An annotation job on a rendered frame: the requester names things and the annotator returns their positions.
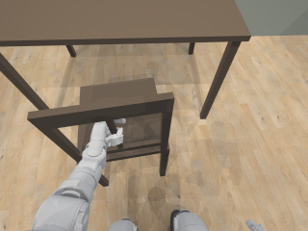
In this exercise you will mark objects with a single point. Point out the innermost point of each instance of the table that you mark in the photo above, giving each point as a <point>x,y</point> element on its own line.
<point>99,22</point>

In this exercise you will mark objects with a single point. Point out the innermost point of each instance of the right robot foot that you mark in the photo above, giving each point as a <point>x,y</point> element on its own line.
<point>173,215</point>

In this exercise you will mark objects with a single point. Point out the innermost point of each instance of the chair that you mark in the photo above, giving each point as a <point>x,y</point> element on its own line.
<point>147,114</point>

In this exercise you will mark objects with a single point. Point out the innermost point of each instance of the right robot thigh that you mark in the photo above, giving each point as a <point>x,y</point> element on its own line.
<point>188,221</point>

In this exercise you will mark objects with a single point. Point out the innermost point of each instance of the left robot upper arm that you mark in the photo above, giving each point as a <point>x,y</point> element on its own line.
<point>63,213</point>

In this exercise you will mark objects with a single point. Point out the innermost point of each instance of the right robot hand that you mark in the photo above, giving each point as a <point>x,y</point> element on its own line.
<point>253,226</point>

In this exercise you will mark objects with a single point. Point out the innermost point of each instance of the left robot hand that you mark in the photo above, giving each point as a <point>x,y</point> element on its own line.
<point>101,132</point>

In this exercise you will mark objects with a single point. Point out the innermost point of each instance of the robot left forearm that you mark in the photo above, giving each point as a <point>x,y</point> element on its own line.
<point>84,179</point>

